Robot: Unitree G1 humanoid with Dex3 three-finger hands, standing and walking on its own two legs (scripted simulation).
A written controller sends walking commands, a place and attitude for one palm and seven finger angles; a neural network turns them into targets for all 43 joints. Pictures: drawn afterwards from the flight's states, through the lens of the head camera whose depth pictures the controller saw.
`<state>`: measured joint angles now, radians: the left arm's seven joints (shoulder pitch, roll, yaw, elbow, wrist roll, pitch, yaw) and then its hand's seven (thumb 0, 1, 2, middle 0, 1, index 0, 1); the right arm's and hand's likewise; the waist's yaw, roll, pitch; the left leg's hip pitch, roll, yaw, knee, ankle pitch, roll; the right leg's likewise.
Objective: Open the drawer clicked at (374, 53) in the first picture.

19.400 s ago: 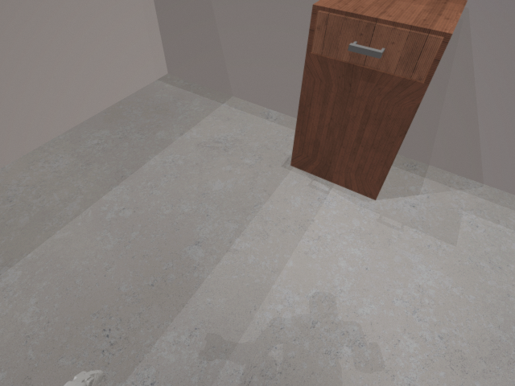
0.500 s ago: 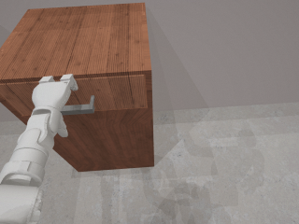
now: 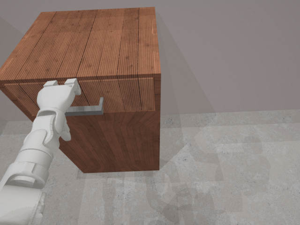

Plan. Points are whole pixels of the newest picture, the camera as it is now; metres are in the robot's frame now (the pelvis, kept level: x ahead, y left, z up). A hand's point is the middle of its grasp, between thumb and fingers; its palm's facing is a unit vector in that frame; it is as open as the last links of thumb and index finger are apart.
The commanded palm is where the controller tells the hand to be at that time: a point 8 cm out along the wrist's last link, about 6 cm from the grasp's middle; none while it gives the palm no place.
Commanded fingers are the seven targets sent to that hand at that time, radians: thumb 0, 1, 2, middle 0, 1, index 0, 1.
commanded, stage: re-aim the fingers above the handle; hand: left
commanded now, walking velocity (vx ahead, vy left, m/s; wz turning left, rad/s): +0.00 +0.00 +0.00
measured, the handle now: (84, 105) +0.48 +0.25 +0.00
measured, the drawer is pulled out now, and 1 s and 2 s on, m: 0.00 0.00 0.00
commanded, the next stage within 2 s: lower the fingers behind the handle in 0.76 s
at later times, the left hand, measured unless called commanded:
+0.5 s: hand (70, 114) +0.40 +0.25 +0.05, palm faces -0.11 -0.03 -0.99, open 13.8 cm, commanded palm +0.39 +0.24 +0.12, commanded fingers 0.00 -0.50 0.30 -0.30 -1.20 -0.30 -1.20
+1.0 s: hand (72, 120) +0.39 +0.24 +0.04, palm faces -0.18 -0.05 -0.98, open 13.9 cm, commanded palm +0.38 +0.25 +0.11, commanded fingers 0.00 -0.50 0.30 -0.30 -1.20 -0.30 -1.20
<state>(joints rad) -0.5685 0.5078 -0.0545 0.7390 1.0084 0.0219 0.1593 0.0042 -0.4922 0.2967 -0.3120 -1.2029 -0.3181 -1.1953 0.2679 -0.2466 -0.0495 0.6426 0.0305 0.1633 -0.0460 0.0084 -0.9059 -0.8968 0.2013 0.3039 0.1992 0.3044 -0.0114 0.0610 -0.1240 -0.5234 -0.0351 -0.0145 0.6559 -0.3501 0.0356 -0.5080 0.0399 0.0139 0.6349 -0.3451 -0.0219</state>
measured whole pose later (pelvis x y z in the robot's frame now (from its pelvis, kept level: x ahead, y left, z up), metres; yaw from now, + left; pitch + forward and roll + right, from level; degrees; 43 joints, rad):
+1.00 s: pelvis -0.01 -0.01 +0.00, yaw +1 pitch +11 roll +0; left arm -0.54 0.51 -0.07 0.73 0.98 -0.06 0.05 0.00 -0.49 0.30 -0.31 -1.20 -0.32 -1.19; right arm 0.29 -0.25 -0.04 0.64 0.03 0.17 -0.07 0.01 -0.91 -0.90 0.20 0.30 0.20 0.30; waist -0.02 0.05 -0.11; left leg -0.50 -0.03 -0.03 0.64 -0.33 0.02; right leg -0.48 0.05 0.00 0.62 -0.33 -0.04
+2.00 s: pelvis -0.01 +0.01 -0.02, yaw -1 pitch +18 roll -2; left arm -0.63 0.45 -0.03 0.95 1.09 -0.02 0.33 0.00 -0.49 0.30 -0.31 -1.20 -0.32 -1.20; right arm 0.29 -0.23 -0.05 0.67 0.00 0.15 -0.03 0.01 -0.91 -0.90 0.20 0.30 0.20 0.30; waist -0.07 0.04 -0.16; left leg -0.74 -0.02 -0.01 0.83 -0.41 0.04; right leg -0.71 0.06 0.01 0.78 -0.38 -0.02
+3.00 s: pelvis -0.01 +0.00 -0.02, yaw -1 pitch +19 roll -2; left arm -0.59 0.46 -0.02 0.90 1.08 -0.05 0.35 0.00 0.26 0.62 -0.34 -1.28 -0.37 -1.28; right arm 0.31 -0.24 -0.06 0.67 0.00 0.15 -0.03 0.01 -0.91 -0.90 0.20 0.30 0.20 0.30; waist -0.06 0.05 -0.17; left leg -0.76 -0.02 -0.01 0.85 -0.42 0.04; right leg -0.74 0.06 0.01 0.80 -0.40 -0.02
